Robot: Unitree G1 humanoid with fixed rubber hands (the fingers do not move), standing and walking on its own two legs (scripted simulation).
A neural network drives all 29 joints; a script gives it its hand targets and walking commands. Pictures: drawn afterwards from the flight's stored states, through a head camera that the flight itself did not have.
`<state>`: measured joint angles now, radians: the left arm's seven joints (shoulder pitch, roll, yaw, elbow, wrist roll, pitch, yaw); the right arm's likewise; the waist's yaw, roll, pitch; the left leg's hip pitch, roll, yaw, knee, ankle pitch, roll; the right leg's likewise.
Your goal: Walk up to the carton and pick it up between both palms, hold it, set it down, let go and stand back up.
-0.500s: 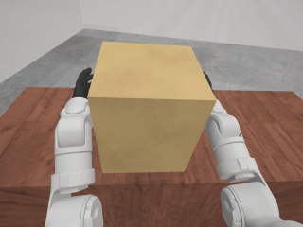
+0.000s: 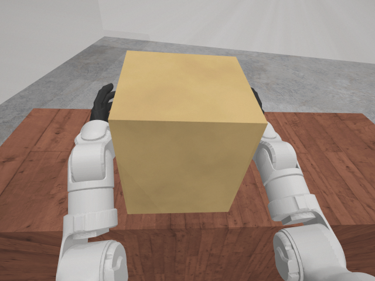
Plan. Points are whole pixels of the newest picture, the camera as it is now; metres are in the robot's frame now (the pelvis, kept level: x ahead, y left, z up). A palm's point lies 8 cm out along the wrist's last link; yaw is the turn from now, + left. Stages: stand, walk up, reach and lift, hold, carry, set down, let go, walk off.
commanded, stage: hold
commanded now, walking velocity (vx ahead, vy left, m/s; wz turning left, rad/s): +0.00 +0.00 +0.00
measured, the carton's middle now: (181, 136) +0.34 +0.00 +0.19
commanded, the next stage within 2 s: set down in 0.02 s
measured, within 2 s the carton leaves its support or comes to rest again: neither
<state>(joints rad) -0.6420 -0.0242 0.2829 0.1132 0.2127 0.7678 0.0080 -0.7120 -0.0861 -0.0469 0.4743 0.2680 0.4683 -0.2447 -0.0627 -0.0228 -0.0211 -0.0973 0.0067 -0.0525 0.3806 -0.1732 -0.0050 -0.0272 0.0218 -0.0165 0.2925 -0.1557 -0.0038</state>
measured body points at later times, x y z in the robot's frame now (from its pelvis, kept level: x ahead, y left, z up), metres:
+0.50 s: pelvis +0.01 +0.00 +0.00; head -0.02 +0.02 +0.45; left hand +0.39 +0.15 +0.17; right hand +0.39 -0.15 +0.14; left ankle +0.03 +0.12 -0.75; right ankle +0.01 -0.12 -0.75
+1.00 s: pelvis +0.02 -0.02 +0.00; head +0.00 +0.00 +0.45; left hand +0.40 +0.15 +0.14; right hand +0.42 -0.16 +0.13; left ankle +0.03 +0.12 -0.75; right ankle +0.01 -0.12 -0.75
